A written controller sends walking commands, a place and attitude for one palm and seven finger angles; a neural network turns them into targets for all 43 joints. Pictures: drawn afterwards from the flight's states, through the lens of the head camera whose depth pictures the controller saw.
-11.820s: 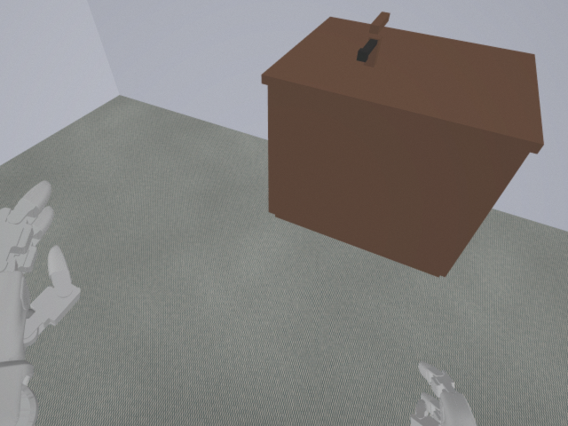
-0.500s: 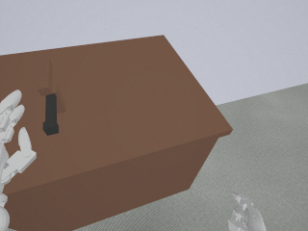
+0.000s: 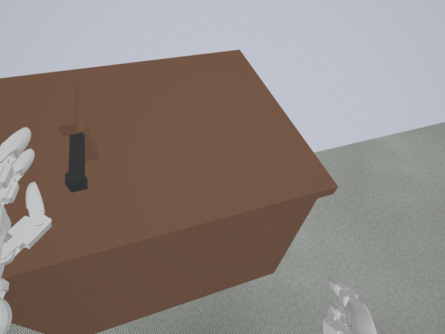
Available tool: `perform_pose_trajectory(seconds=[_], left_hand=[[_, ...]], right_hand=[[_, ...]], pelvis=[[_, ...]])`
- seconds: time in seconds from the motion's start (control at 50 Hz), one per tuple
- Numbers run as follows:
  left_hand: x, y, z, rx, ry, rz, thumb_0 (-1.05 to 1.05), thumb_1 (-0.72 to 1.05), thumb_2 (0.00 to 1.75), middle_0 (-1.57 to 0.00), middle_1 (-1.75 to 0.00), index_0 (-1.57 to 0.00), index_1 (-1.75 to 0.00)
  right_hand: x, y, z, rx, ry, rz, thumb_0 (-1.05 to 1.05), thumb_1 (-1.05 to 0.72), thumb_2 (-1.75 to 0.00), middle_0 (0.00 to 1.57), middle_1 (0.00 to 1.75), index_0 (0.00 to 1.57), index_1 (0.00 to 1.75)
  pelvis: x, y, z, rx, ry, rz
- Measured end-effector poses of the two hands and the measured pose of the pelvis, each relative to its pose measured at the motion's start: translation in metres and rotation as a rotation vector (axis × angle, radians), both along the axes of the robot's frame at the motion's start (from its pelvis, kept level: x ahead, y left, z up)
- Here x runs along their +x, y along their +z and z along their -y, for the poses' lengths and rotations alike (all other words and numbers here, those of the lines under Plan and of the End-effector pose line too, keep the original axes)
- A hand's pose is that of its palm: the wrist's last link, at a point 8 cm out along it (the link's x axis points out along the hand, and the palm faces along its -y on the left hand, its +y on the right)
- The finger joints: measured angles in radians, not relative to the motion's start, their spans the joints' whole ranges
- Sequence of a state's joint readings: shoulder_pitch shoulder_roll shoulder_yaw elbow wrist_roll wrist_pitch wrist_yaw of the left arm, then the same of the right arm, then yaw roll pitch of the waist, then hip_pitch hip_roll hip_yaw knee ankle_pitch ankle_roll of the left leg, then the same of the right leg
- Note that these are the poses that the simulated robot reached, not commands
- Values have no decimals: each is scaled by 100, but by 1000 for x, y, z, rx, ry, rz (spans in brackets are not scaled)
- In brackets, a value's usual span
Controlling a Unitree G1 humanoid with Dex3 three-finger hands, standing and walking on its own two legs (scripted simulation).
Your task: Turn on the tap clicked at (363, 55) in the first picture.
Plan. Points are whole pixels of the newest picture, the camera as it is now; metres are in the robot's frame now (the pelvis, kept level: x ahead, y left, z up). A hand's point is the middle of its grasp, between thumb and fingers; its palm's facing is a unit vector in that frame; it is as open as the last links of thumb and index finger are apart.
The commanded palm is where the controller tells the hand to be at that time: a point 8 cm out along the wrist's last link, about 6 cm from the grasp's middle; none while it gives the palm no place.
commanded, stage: shuffle to correct the standing spot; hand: left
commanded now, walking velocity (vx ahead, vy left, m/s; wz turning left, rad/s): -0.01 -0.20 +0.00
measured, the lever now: (76, 181) +0.34 +0.30 +0.07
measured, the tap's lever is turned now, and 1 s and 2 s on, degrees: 0 0 0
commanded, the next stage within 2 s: none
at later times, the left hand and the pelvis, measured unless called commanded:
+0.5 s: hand (51, 217) +0.22 +0.24 +0.17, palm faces +0.34 -0.85 -0.41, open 7.4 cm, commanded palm +0.16 +0.28 +0.18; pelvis +0.00 +0.00 +0.00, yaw +1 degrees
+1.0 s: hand (56, 220) +0.22 +0.23 +0.16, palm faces +0.34 -0.85 -0.41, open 7.4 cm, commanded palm +0.16 +0.27 +0.18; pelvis +0.00 -0.01 +0.00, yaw +1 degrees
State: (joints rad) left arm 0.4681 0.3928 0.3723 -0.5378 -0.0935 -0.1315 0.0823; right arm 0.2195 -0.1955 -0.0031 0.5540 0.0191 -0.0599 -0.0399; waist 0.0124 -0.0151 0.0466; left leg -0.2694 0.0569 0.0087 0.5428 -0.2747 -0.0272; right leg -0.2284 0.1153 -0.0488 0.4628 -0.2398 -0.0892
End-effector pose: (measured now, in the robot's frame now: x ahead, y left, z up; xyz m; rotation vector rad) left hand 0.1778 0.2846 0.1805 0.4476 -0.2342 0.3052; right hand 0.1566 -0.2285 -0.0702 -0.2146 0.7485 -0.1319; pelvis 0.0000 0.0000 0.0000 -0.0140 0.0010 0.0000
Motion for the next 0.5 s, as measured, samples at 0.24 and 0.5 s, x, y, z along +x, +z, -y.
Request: perform_pose_trajectory(seconds=[0.24,0.5], left_hand=[[-3,0,7,13,-14,-19,2,89,90,-21,-30,-21,-30],[5,3,4,18,8,-8,2,89,90,-21,-30,-21,-30]], right_hand=[[5,0,3,16,10,21,2,-91,-89,20,30,20,30],[4,-2,3,13,6,-5,2,-91,-89,20,30,20,30]], pelvis=[[-3,-1,4,-5,9,-1],[2,0,5,1,14,-1]])
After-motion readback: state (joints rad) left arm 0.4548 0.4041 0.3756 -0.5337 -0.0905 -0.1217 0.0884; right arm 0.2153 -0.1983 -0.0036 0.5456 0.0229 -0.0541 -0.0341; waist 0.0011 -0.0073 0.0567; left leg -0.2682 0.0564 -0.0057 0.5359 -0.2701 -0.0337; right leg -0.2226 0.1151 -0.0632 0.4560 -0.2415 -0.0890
